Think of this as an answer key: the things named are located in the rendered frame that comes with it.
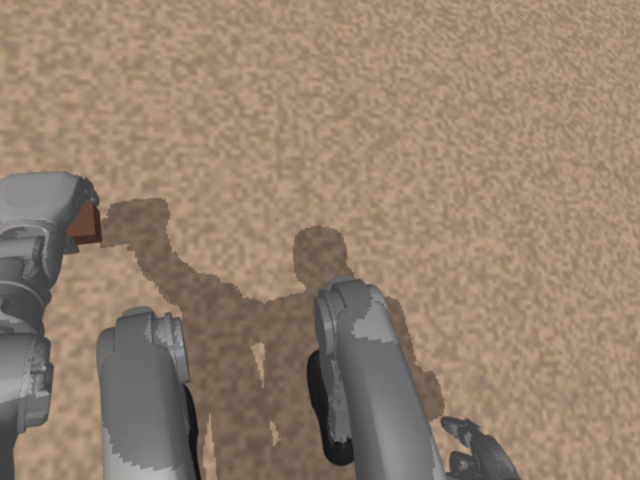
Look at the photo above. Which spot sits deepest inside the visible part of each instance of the left robot foot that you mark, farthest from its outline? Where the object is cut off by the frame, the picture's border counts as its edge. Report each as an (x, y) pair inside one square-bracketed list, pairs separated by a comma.
[(193, 432)]

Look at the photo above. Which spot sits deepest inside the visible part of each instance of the small box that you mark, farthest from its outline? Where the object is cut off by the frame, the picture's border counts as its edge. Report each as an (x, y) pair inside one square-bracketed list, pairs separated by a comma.
[(86, 227)]

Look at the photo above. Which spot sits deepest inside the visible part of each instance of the left robot hand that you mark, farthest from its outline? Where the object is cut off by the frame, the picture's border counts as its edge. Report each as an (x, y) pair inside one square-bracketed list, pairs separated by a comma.
[(53, 197)]

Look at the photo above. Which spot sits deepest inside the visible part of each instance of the right robot foot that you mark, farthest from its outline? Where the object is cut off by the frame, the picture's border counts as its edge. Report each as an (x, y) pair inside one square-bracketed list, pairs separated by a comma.
[(338, 453)]

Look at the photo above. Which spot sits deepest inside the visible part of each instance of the right robot hand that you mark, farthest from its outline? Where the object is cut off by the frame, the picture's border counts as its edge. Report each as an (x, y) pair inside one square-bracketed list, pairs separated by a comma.
[(488, 461)]

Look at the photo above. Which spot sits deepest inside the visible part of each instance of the left robot arm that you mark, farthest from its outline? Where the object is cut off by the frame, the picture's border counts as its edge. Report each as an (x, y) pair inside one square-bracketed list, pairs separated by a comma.
[(31, 254)]

